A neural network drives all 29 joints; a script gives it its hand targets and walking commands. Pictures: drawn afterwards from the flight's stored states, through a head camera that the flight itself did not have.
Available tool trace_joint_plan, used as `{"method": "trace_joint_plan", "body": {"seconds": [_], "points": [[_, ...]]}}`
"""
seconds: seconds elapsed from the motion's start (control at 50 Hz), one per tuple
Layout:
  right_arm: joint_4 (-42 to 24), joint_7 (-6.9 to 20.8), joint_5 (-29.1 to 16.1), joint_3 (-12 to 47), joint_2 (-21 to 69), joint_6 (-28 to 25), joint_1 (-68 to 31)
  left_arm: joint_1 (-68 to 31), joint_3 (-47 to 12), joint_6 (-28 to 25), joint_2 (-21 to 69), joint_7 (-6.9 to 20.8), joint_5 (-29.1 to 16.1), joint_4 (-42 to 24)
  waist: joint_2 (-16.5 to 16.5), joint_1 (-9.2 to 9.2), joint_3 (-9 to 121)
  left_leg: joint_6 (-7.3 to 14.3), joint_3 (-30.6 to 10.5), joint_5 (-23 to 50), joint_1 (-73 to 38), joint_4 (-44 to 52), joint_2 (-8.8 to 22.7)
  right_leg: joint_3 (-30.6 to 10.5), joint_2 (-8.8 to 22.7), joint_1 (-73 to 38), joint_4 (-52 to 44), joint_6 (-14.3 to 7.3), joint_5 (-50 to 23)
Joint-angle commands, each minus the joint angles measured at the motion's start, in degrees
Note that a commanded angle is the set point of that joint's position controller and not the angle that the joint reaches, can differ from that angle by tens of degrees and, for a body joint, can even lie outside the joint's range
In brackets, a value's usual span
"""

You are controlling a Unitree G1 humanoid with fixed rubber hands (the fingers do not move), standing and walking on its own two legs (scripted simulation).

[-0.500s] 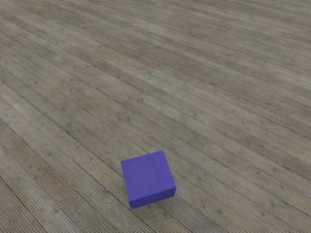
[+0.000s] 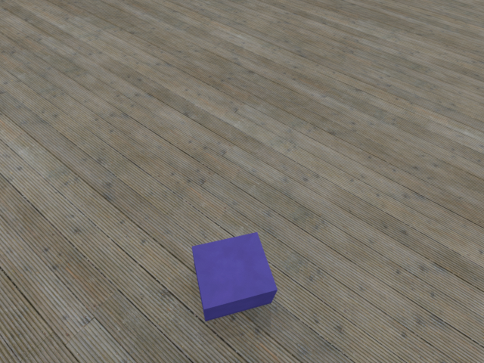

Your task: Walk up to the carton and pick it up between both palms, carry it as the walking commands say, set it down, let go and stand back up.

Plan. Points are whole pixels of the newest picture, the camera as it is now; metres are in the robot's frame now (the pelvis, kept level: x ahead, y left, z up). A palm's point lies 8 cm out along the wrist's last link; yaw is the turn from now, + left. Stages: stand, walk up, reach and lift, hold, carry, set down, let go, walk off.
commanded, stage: walk up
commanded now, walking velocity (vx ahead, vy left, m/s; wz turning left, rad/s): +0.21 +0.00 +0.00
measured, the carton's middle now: (232, 275) +0.53 +0.01 -0.70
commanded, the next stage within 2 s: none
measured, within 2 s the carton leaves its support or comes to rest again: neither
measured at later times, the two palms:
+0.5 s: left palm out of the picture +0.05 +0.18 -0.14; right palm out of the picture +0.00 -0.26 -0.15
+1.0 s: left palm out of the picture +0.07 +0.15 -0.14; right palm out of the picture -0.01 -0.34 -0.14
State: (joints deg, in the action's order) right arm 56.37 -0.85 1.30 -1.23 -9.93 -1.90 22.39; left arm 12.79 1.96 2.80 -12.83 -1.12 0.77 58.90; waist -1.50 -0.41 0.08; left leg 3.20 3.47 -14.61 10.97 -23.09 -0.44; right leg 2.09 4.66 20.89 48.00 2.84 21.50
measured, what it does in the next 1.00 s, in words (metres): steps to the right: right foot, then right foot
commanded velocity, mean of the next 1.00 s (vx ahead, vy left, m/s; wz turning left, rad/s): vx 0.11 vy -0.04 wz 0.12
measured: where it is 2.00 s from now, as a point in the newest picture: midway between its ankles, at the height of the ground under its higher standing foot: outside the picture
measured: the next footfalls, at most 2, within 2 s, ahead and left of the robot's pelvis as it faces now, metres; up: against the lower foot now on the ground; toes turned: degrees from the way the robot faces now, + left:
right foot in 0.16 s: +0.08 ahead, -0.16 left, +0.00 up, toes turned -4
right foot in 0.98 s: +0.09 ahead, -0.23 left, +0.00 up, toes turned +0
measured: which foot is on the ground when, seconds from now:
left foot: down 0.00-0.98, up 1.00-1.00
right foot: up 0.00-0.14, down 0.16-0.72, up 0.74-0.96, down 0.98-1.00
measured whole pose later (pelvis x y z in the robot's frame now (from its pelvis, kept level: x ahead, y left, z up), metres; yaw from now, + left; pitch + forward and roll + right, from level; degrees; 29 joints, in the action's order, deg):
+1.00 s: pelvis +0.03 -0.11 -0.01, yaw +3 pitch +3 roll +0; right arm 57.5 -1.1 1.3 -3.1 -10.1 0.0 25.3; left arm 12.8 2.7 -0.2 -13.3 0.2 1.0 57.9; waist 0.2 -1.2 0.8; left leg -2.1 -1.1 -22.5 13.0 -30.9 6.0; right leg 2.9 2.6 17.0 26.8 2.5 12.6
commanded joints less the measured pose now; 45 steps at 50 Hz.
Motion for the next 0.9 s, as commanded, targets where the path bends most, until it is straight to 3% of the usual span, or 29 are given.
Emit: {"method": "trace_joint_plan", "body": {"seconds": [0.0, 0.04, 0.06, 0.08, 0.1, 0.12, 0.14, 0.16, 0.18, 0.2, 0.28, 0.48, 0.66, 0.68, 0.7, 0.72, 0.74, 0.76, 0.78, 0.82, 0.86, 0.88], "points": [[4.2, -1.0, 0.3, -2.2, -7.7, -1.8, 9.8, -4.2, -1.1, -3.4, -0.2, 0.9, 0.2, -3.5, 9.7, -3.85, 2.0, 6.0, -9.6, 28.3, -17.7, 5.2, 14.0, 2.8, -2.1, 7.0, -8.5, -1.1, 3.5], [4.1, -0.8, 0.2, -2.4, -7.9, -1.6, 8.5, -3.6, -1.3, -3.7, 0.1, 0.9, -0.2, -3.6, 10.7, -3.42, 2.2, 6.1, -8.3, 28.4, -15.0, 4.3, 13.6, 4.6, -2.5, 3.5, -12.4, -1.2, 3.3], [3.2, -0.7, 0.5, -2.2, -7.8, -1.3, 6.1, -3.1, -1.4, -3.7, 0.4, 0.8, -0.5, -4.1, 11.4, -2.50, 2.2, 5.6, -7.5, 29.8, -12.4, 3.9, 13.0, 5.3, -3.0, 0.9, -15.9, -1.4, -1.2], [2.9, -1.0, 0.3, -1.9, -7.2, -0.9, 4.1, -1.1, -1.4, -3.9, 0.6, 0.4, -0.6, -3.2, 9.3, -0.94, 2.4, 4.0, -6.0, 37.9, -10.9, 1.4, 12.1, 5.4, -3.6, -2.7, -23.0, -1.6, -7.7], [2.2, -1.3, -0.6, -1.6, -6.4, -0.6, 1.9, 2.2, -1.3, -4.2, -0.1, -0.5, -1.4, -1.2, 7.7, 0.99, 3.1, 2.5, -3.7, 46.5, -8.8, -3.3, 10.8, 4.6, -1.6, -9.1, -29.4, -1.8, -17.0], [1.9, -1.3, -1.0, -1.3, -5.1, -0.6, 2.6, 4.7, -0.6, -4.5, -1.4, -0.7, -1.3, -0.1, 4.8, 1.18, 7.2, 0.9, -3.1, 39.4, -6.1, -4.4, 8.9, 3.6, 0.5, -15.4, -28.9, -2.5, -26.9], [0.4, -1.2, -1.2, -1.1, -3.7, -0.5, 2.9, 5.0, 0.2, -4.6, -4.0, -0.8, -1.0, 0.3, -0.4, 0.74, 8.3, -0.9, -2.4, 24.1, -2.1, -4.0, 6.7, 0.0, 4.2, -18.9, -24.9, -3.6, -40.5], [-0.4, -1.1, -1.4, -1.1, -3.0, -0.1, 3.2, 3.8, 0.0, -4.3, -4.9, -0.6, -1.0, 0.7, -3.2, -0.19, 6.7, -2.2, -1.5, 8.6, -0.5, -2.0, 4.7, -2.9, 6.3, -17.5, -23.5, -5.3, -46.7], [0.6, -1.3, -0.9, -0.9, -2.7, 0.6, 5.1, 1.4, 0.2, -3.9, -4.7, -0.6, -0.6, 0.7, -5.8, -1.20, 5.2, -2.9, -1.0, 0.9, 1.2, 0.1, 4.4, -3.6, 7.2, -17.2, -23.0, -6.5, -43.5], [1.4, -1.4, -0.5, -0.8, -2.9, 0.9, 4.8, 0.5, 0.1, -3.7, -3.9, -0.7, -0.5, 0.5, -6.2, -0.90, 4.4, -2.9, -1.5, 1.3, 1.0, 1.2, 4.9, -3.2, 6.5, -16.8, -23.2, -6.4, -39.9], [2.0, -1.3, -0.6, -1.3, -3.2, 0.8, 2.9, 1.8, -0.2, -3.3, -1.3, -1.1, -0.4, 0.6, -2.7, 0.20, 2.4, -2.4, -3.0, 8.8, -1.5, 3.1, 6.8, -2.2, 3.2, -12.1, -25.6, -4.6, -27.8], [2.9, -1.4, -0.4, -0.9, -2.4, 0.9, 2.8, 1.9, 0.1, -3.0, -0.6, -1.1, -0.1, 0.7, -0.8, 0.38, -0.3, -2.4, -3.5, 3.4, -0.1, 5.4, 7.0, -3.1, 2.1, -9.2, -27.5, -4.3, -15.3], [3.2, -1.3, -0.4, -0.8, -2.1, 0.8, 3.8, 1.6, 0.4, -2.9, -0.9, -0.9, 0.2, -0.1, -1.8, 0.18, -2.3, -2.7, -3.9, 1.1, 1.4, 5.2, 6.3, -4.6, 2.3, -6.9, -29.2, -4.1, -8.6], [3.0, -1.4, 0.0, -2.5, -4.3, 1.0, 5.6, 2.1, 1.0, -3.2, -2.6, -0.7, 1.4, -0.2, -0.7, 0.57, -1.0, -3.5, -4.0, -4.5, 2.1, 2.7, 7.7, -1.6, 3.0, -4.8, -26.6, -2.8, -2.7], [3.6, -1.5, 0.5, -4.1, -9.8, 2.1, 10.9, -0.2, 3.7, -1.8, -7.8, 1.1, 2.1, -2.7, -4.2, -2.00, -0.7, 1.2, -19.9, -27.7, -0.1, 8.2, 14.7, 5.1, -1.2, 1.7, -15.9, -0.3, 16.4], [3.8, -1.6, 1.0, -5.8, -14.8, 2.7, 12.8, -4.7, 3.5, -1.2, -6.1, 2.1, 2.3, -6.1, 7.4, -3.88, -6.6, 6.1, -36.3, -40.8, 3.2, 19.7, 25.2, 5.1, -3.4, 12.1, -1.1, 2.0, 12.2], [3.1, -1.7, 1.0, -6.6, -16.5, 2.5, 9.2, -7.8, 3.1, -1.2, -4.6, 2.3, 2.8, -8.1, 10.8, -4.13, -12.4, 8.5, -38.6, -40.0, 6.5, 22.9, 29.4, -0.3, 0.1, 17.7, 5.7, 2.2, 6.8], [1.6, -1.7, 0.7, -6.1, -14.5, 1.8, 4.8, -7.0, 2.5, -1.6, -3.9, 2.4, 2.6, -7.5, 8.5, -1.81, -13.6, 7.1, -34.3, -34.9, 7.1, 21.4, 27.7, -2.4, 1.4, 18.3, 5.8, 2.2, 3.8], [0.5, -1.5, 0.4, -5.5, -12.1, 1.3, 2.7, -5.6, 1.8, -2.5, -3.0, 2.4, 2.1, -7.2, 8.3, -0.70, -12.0, 4.8, -28.7, -27.9, 5.5, 19.7, 23.6, -1.9, 1.0, 16.4, 1.6, 2.2, 2.0], [0.5, -1.0, 0.5, -5.0, -10.8, 0.6, 4.7, -5.2, 1.0, -3.4, -2.2, 2.6, 1.5, -6.2, 9.2, -2.61, -6.2, 3.3, -19.3, -15.2, 1.4, 16.3, 17.0, 2.5, -1.5, 8.3, -5.1, 2.6, 0.8], [1.6, -0.8, 1.0, -5.1, -11.0, 0.7, 8.4, -6.7, 0.8, -3.6, -1.7, 2.5, 0.8, -6.8, 11.7, -4.34, -4.5, 3.8, -18.2, -10.9, 0.5, 13.6, 15.5, 4.2, -2.9, 3.3, -11.3, 2.4, 2.6], [1.8, -0.9, 1.0, -5.1, -11.3, 0.8, 7.5, -6.2, 0.6, -3.9, -1.3, 2.5, 0.3, -7.2, 13.5, -3.64, -4.3, 3.5, -17.2, -9.1, 1.5, 12.3, 15.0, 3.9, -3.1, -0.2, -16.5, 1.9, 2.2]]}}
